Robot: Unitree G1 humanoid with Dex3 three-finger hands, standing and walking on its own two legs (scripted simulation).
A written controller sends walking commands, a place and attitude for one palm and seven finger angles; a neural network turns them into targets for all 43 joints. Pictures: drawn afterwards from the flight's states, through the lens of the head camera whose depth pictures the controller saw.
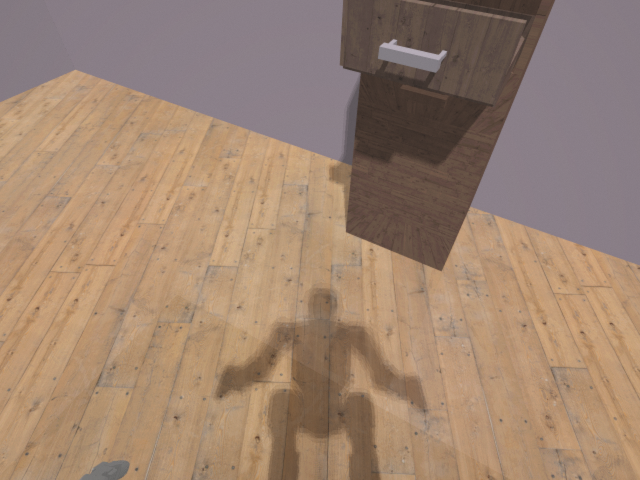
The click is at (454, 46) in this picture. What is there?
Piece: drawer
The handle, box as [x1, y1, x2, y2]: [378, 39, 446, 72]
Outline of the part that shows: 378,58 435,72 439,68 440,61 445,56 446,51 443,50 438,55 398,46 396,44 396,40 393,39 390,42 383,43 379,46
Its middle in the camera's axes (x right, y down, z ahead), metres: +0.20 -0.40 +0.84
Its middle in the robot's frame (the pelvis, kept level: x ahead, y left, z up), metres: +0.92 -0.16 +0.13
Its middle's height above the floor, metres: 0.90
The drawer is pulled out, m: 0.20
